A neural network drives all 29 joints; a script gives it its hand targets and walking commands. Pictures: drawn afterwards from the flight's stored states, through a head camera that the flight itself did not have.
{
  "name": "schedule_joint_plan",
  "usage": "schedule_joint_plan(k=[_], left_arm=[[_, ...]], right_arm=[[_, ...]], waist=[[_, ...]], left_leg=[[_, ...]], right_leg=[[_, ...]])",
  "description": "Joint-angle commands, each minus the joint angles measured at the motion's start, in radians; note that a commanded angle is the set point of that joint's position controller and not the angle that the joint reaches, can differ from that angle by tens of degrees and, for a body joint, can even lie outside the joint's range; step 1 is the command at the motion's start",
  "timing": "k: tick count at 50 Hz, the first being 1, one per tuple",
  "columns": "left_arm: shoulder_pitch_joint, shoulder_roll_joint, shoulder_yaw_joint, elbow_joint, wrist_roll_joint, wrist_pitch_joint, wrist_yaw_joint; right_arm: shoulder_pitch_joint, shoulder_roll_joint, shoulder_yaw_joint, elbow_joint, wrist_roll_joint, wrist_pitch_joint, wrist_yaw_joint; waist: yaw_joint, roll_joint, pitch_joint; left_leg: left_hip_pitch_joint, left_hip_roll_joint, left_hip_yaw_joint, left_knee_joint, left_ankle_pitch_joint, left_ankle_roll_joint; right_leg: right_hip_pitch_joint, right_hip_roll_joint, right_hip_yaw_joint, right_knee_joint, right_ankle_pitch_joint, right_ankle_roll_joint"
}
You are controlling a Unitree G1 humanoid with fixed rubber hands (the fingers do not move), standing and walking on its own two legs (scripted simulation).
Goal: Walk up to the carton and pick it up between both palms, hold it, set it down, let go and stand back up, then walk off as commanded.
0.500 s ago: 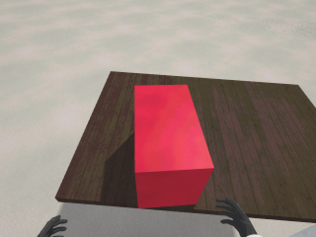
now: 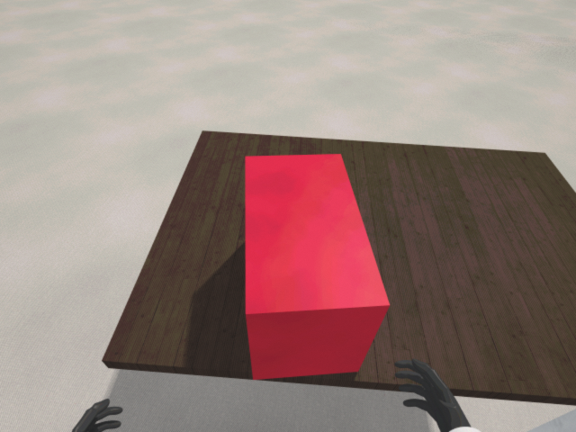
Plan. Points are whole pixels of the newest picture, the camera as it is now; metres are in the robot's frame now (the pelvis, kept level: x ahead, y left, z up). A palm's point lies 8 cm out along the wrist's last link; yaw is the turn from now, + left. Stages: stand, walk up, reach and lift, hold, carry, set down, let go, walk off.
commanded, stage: stand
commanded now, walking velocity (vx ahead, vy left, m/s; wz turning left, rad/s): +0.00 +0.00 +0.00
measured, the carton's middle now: (299, 260) +0.41 +0.00 -0.01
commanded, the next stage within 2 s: walk off in 1.26 s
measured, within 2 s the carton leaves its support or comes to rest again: neither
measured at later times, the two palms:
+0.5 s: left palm out of the picture +0.11 +0.29 -0.08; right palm (448, 418) +0.18 -0.21 -0.05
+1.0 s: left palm out of the picture +0.11 +0.29 -0.08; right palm (448, 419) +0.18 -0.21 -0.05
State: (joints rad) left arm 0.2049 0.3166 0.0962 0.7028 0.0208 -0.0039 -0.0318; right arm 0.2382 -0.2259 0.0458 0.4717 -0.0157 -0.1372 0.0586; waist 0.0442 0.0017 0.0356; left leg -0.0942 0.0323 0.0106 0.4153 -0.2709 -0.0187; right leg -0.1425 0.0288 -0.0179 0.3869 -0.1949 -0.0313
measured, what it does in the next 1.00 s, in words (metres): stands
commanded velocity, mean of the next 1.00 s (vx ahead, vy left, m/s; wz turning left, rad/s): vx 0.00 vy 0.00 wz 0.00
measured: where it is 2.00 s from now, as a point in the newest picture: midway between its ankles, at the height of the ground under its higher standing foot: outside the picture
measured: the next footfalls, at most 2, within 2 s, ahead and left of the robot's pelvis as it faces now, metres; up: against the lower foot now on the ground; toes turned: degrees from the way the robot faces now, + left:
none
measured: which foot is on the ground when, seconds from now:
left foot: down 0.00-1.00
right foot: down 0.00-1.00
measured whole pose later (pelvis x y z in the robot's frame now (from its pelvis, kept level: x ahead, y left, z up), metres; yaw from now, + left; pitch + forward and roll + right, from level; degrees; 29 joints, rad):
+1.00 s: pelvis +0.00 +0.00 +0.00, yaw +0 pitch -3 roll -1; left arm 0.20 0.32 0.09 0.72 0.01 -0.01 -0.03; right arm 0.24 -0.24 0.05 0.47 -0.02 -0.15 0.06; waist 0.04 0.02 0.04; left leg -0.09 0.03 0.01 0.42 -0.27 -0.02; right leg -0.14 0.03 -0.02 0.39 -0.19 -0.03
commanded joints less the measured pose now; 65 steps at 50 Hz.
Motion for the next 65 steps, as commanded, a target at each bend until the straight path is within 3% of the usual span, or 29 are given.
schedule_joint_plan(k=[1, 4, 6, 9, 10, 11, 14, 15, 17, 21, 23, 25, 32, 34, 37, 39, 41, 46, 47, 48, 50, 51, 52, 56, 65], left_arm=[[-0.044, 0.208, 0.033, -0.028, -0.012, -0.031, 0.0], [-0.043, 0.209, 0.032, -0.021, -0.01, -0.032, 0.001], [-0.036, 0.205, 0.032, -0.02, -0.011, -0.034, 0.001], [-0.031, 0.208, 0.029, -0.016, -0.011, -0.033, 0.002], [-0.03, 0.213, 0.031, -0.013, -0.011, -0.035, 0.0], [-0.029, 0.21, 0.029, -0.014, -0.013, -0.032, -0.001], [-0.032, 0.207, 0.026, -0.012, -0.015, -0.036, -0.001], [-0.034, 0.22, 0.031, -0.012, -0.014, -0.036, 0.001], [-0.034, 0.208, 0.028, -0.011, -0.012, -0.037, 0.003], [-0.044, 0.221, 0.033, -0.01, -0.011, -0.038, 0.0], [-0.039, 0.208, 0.031, -0.013, -0.013, -0.037, -0.001], [-0.038, 0.213, 0.029, -0.013, -0.016, -0.04, 0.0], [-0.037, 0.217, 0.031, -0.008, -0.015, -0.039, 0.0], [-0.038, 0.225, 0.033, -0.008, -0.017, -0.039, 0.002], [-0.048, 0.202, 0.026, -0.011, -0.019, -0.037, 0.0], [-0.044, 0.219, 0.029, -0.004, -0.015, -0.04, 0.001], [-0.047, 0.214, 0.031, -0.009, -0.016, -0.039, 0.0], [-0.045, 0.221, 0.032, -0.007, -0.019, -0.038, -0.001], [-0.044, 0.221, 0.03, -0.007, -0.015, -0.038, 0.001], [-0.047, 0.212, 0.029, -0.009, -0.018, -0.039, -0.002], [-0.037, 0.218, 0.028, -0.004, -0.018, -0.039, -0.002], [-0.048, 0.213, 0.027, -0.007, -0.019, -0.039, -0.002], [-0.047, 0.202, 0.025, -0.012, -0.016, -0.04, -0.003], [-0.042, 0.224, 0.029, -0.004, -0.018, -0.04, 0.001], [-0.047, 0.211, 0.024, -0.002, -0.019, -0.039, -0.003]], right_arm=[[-0.017, -0.306, -0.132, 0.027, -0.023, 0.072, -0.084], [-0.016, -0.312, -0.131, 0.035, -0.023, 0.074, -0.083], [-0.014, -0.312, -0.131, 0.035, -0.024, 0.074, -0.086], [-0.002, -0.31, -0.128, 0.039, -0.025, 0.073, -0.081], [-0.013, -0.298, -0.129, 0.039, -0.024, 0.074, -0.083], [-0.012, -0.314, -0.131, 0.037, -0.025, 0.074, -0.083], [-0.013, -0.312, -0.13, 0.037, -0.027, 0.073, -0.081], [-0.011, -0.306, -0.13, 0.039, -0.022, 0.075, -0.084], [-0.016, -0.316, -0.132, 0.043, -0.026, 0.074, -0.083], [-0.027, -0.304, -0.127, 0.044, -0.026, 0.077, -0.083], [-0.025, -0.315, -0.129, 0.044, -0.023, 0.075, -0.083], [-0.026, -0.311, -0.128, 0.043, -0.026, 0.077, -0.085], [-0.031, -0.318, -0.131, 0.048, -0.022, 0.076, -0.083], [-0.02, -0.312, -0.132, 0.049, -0.022, 0.076, -0.082], [-0.032, -0.325, -0.134, 0.049, -0.024, 0.074, -0.082], [-0.031, -0.314, -0.131, 0.051, -0.024, 0.076, -0.082], [-0.032, -0.319, -0.133, 0.05, -0.026, 0.075, -0.084], [-0.038, -0.314, -0.131, 0.052, -0.027, 0.079, -0.084], [-0.041, -0.316, -0.131, 0.049, -0.027, 0.08, -0.085], [-0.04, -0.324, -0.133, 0.051, -0.024, 0.078, -0.086], [-0.036, -0.319, -0.13, 0.054, -0.026, 0.074, -0.085], [-0.034, -0.324, -0.131, 0.055, -0.023, 0.074, -0.084], [-0.032, -0.327, -0.132, 0.055, -0.022, 0.075, -0.086], [-0.034, -0.319, -0.131, 0.058, -0.026, 0.078, -0.085], [-0.038, -0.328, -0.133, 0.058, -0.023, 0.079, -0.086]], waist=[[-0.033, 0.126, 0.032], [-0.034, 0.131, 0.048], [-0.031, 0.104, 0.049], [-0.029, 0.133, 0.046], [-0.035, 0.114, 0.055], [-0.028, 0.144, 0.047], [-0.031, 0.125, 0.037], [-0.039, 0.095, 0.04], [-0.037, 0.129, 0.06], [-0.034, 0.107, 0.051], [-0.03, 0.134, 0.046], [-0.031, 0.117, 0.053], [-0.03, 0.134, 0.048], [-0.034, 0.106, 0.068], [-0.031, 0.134, 0.056], [-0.037, 0.101, 0.058], [-0.037, 0.142, 0.064], [-0.033, 0.113, 0.065], [-0.034, 0.147, 0.07], [-0.032, 0.118, 0.059], [-0.031, 0.138, 0.059], [-0.035, 0.119, 0.063], [-0.033, 0.146, 0.05], [-0.032, 0.12, 0.071], [-0.034, 0.141, 0.067]], left_leg=[[-0.177, 0.07, -0.068, -0.062, -0.008, 0.05], [-0.174, 0.072, -0.064, -0.064, -0.021, 0.049], [-0.17, 0.073, -0.073, -0.065, -0.019, 0.054], [-0.176, 0.073, -0.067, -0.061, -0.028, 0.058], [-0.171, 0.071, -0.07, -0.06, -0.026, 0.054], [-0.174, 0.069, -0.062, -0.062, -0.028, 0.054], [-0.164, 0.073, -0.069, -0.062, -0.014, 0.051], [-0.161, 0.074, -0.074, -0.059, -0.012, 0.05], [-0.179, 0.07, -0.068, -0.062, -0.025, 0.052], [-0.164, 0.074, -0.069, -0.06, -0.03, 0.055], [-0.172, 0.072, -0.064, -0.062, -0.026, 0.053], [-0.167, 0.076, -0.07, -0.065, -0.023, 0.054], [-0.164, 0.072, -0.062, -0.064, -0.022, 0.051], [-0.176, 0.073, -0.074, -0.073, -0.028, 0.052], [-0.175, 0.069, -0.065, -0.071, -0.017, 0.049], [-0.163, 0.073, -0.069, -0.07, -0.023, 0.049], [-0.17, 0.073, -0.068, -0.065, -0.041, 0.054], [-0.175, 0.073, -0.066, -0.068, -0.028, 0.053], [-0.173, 0.07, -0.059, -0.07, -0.03, 0.05], [-0.171, 0.072, -0.069, -0.07, -0.017, 0.049], [-0.171, 0.076, -0.065, -0.071, -0.017, 0.052], [-0.175, 0.075, -0.069, -0.076, -0.009, 0.049], [-0.167, 0.072, -0.064, -0.072, -0.019, 0.048], [-0.168, 0.075, -0.068, -0.075, -0.032, 0.053], [-0.161, 0.074, -0.061, -0.078, -0.01, 0.05]], right_leg=[[0.012, -0.133, 0.104, -0.016, 0.046, -0.023], [-0.01, -0.133, 0.107, -0.025, 0.027, -0.025], [-0.02, -0.135, 0.11, -0.029, 0.022, -0.026], [-0.007, -0.142, 0.119, -0.027, 0.017, -0.029], [-0.025, -0.138, 0.116, -0.025, 0.005, -0.031], [-0.013, -0.138, 0.119, -0.029, 0.018, -0.029], [-0.005, -0.137, 0.111, -0.024, 0.03, -0.026], [-0.022, -0.134, 0.106, -0.024, 0.03, -0.026], [-0.018, -0.138, 0.113, -0.028, 0.025, -0.026], [-0.03, -0.137, 0.116, -0.025, 0.0, -0.028], [-0.018, -0.141, 0.121, -0.026, 0.021, -0.029], [-0.028, -0.142, 0.116, -0.027, 0.013, -0.03], [-0.024, -0.14, 0.121, -0.029, 0.007, -0.031], [-0.036, -0.138, 0.115, -0.027, -0.003, -0.029], [-0.023, -0.137, 0.114, -0.026, 0.017, -0.03], [-0.035, -0.136, 0.112, -0.027, 0.006, -0.029], [-0.041, -0.143, 0.123, -0.029, 0.004, -0.032], [-0.042, -0.136, 0.115, -0.032, -0.017, -0.03], [-0.038, -0.141, 0.117, -0.038, -0.01, -0.027], [-0.033, -0.137, 0.118, -0.028, 0.004, -0.031], [-0.027, -0.141, 0.117, -0.028, 0.015, -0.032], [-0.027, -0.14, 0.112, -0.024, 0.02, -0.031], [-0.023, -0.141, 0.118, -0.022, 0.026, -0.033], [-0.043, -0.143, 0.119, -0.029, 0.002, -0.031], [-0.042, -0.144, 0.117, -0.032, 0.009, -0.029]])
